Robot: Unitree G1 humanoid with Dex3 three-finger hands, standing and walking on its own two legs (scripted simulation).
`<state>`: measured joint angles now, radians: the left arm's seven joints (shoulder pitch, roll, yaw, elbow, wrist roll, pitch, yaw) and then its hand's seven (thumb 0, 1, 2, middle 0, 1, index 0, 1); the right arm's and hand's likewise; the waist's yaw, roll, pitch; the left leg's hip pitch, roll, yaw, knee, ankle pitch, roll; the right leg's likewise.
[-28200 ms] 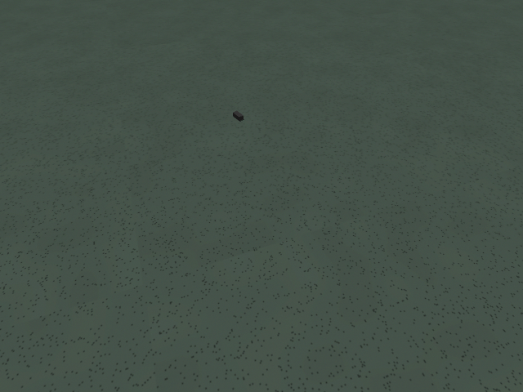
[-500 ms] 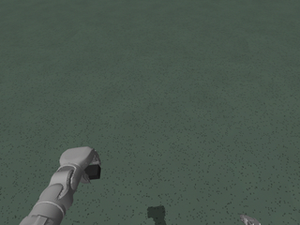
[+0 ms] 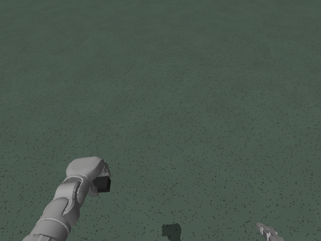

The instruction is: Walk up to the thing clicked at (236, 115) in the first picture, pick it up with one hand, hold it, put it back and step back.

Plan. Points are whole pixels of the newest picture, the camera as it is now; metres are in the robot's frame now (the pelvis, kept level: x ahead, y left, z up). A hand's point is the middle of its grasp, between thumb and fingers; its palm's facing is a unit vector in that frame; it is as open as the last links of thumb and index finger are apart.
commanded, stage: hold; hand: left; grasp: from above
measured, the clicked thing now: (96, 184) +0.31 +0.22 -0.07
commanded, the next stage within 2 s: crouch in 0.84 s
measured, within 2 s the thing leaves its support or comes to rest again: neither
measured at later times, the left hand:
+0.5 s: hand (90, 182) +0.30 +0.22 -0.03, palm faces -0.44 -0.08 -0.90, open 6.4 cm
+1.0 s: hand (88, 186) +0.29 +0.23 -0.03, palm faces -0.44 -0.08 -0.89, open 6.4 cm
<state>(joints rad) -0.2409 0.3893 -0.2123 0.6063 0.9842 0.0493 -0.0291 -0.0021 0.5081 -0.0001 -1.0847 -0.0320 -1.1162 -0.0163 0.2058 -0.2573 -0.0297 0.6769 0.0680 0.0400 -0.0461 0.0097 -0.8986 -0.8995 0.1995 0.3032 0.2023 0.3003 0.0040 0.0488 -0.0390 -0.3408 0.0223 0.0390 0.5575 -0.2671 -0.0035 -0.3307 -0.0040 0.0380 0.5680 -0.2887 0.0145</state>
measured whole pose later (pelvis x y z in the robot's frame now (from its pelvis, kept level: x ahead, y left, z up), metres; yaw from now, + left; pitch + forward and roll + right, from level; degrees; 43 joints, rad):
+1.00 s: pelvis +0.00 +0.00 +0.01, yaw +0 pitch +1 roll +0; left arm -0.22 0.39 -0.22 0.59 0.99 0.04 -0.05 -0.01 0.50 0.01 -1.09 -0.02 -1.11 -0.02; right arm 0.20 -0.25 -0.03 0.65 0.08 0.09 -0.05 0.01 -0.90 -0.90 0.20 0.30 0.20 0.30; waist 0.01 0.04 -0.02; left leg -0.26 0.02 0.04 0.47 -0.23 0.00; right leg -0.25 -0.01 0.04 0.48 -0.25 0.02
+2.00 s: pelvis -0.07 +0.01 -0.29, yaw -2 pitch +37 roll -5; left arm -0.78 0.54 0.02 1.27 1.21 -0.14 0.37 -0.01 0.51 0.00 -1.08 -0.04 -1.11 -0.02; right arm 0.18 -0.23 -0.02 0.76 -0.07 -0.06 0.05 0.01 -0.89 -0.89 0.20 0.30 0.21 0.30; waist -0.16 0.03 -0.19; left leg -1.96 0.02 -0.06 1.94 -0.63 0.01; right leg -1.89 0.01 -0.03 1.90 -0.67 0.03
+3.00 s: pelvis -0.08 +0.00 -0.43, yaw -6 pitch +33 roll -8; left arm -0.92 0.74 0.11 1.46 1.25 -0.21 0.41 -0.01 0.51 0.00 -1.10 0.00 -1.12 0.00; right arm 0.12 -0.26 0.06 0.78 -0.15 -0.08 0.13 0.00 -0.90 -0.90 0.20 0.30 0.20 0.30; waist -0.21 -0.03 -0.05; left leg -2.31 0.03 -0.14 2.39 -0.67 -0.01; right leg -2.22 0.05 -0.08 2.33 -0.69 0.03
